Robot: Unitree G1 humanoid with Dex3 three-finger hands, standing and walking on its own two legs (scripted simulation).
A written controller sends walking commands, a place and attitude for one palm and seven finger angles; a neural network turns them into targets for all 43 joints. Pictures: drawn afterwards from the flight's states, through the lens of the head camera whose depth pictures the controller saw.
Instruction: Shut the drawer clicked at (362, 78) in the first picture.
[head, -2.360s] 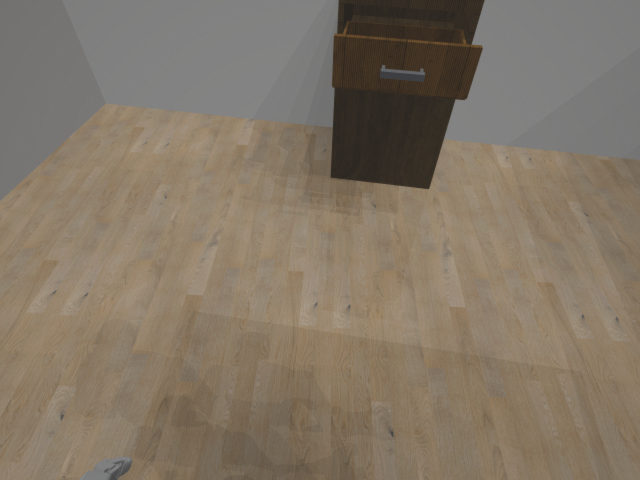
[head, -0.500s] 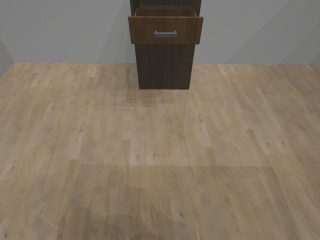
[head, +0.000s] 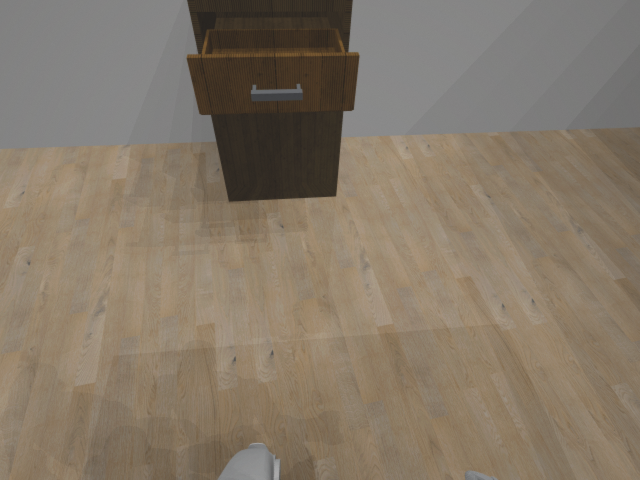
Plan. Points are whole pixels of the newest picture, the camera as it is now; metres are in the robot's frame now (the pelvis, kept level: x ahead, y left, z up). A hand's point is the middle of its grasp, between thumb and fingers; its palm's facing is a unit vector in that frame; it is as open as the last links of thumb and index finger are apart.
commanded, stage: walk to a spot facing it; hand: left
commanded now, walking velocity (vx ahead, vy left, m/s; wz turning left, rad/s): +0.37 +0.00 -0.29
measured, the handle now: (276, 91) +1.03 +0.23 -0.06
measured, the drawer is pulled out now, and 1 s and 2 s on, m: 0.30 0.30 0.30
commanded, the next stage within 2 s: turn to face it in 0.96 s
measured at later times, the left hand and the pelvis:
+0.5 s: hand (221, 354) +0.32 +0.21 -0.16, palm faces -0.22 -0.96 -0.16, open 7.4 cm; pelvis +0.19 +0.05 +0.01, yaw -14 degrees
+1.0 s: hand (294, 283) +0.48 +0.10 -0.16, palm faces -0.30 -0.93 -0.22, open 7.2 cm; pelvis +0.38 -0.06 +0.00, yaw -21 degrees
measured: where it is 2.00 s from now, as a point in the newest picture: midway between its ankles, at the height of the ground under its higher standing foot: (359, 393)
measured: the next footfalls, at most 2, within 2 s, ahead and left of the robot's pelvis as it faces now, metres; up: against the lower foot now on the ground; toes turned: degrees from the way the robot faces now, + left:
left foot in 0.08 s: +0.18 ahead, +0.13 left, +0.00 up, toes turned +5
right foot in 0.70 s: +0.38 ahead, -0.14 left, +0.00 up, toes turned -27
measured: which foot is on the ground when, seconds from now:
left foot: up 0.00-0.06, down 0.08-0.70, up 0.72-1.00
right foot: down 0.00-0.08, up 0.10-0.68, down 0.70-1.00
